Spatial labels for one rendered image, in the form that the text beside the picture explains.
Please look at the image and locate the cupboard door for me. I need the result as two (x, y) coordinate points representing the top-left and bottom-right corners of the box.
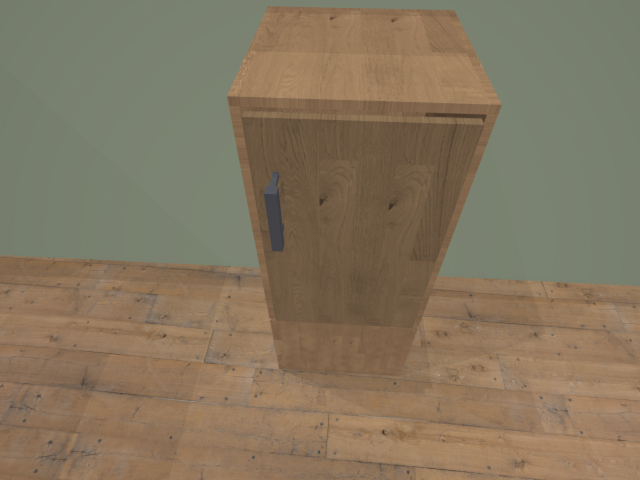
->
(241, 111), (484, 328)

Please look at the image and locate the handle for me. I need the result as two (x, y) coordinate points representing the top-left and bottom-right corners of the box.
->
(264, 172), (284, 252)

